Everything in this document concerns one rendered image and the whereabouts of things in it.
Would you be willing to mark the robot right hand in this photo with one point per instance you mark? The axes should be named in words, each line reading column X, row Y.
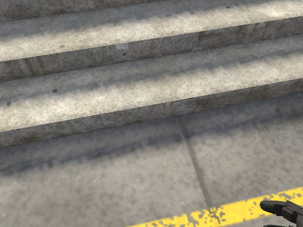
column 287, row 209

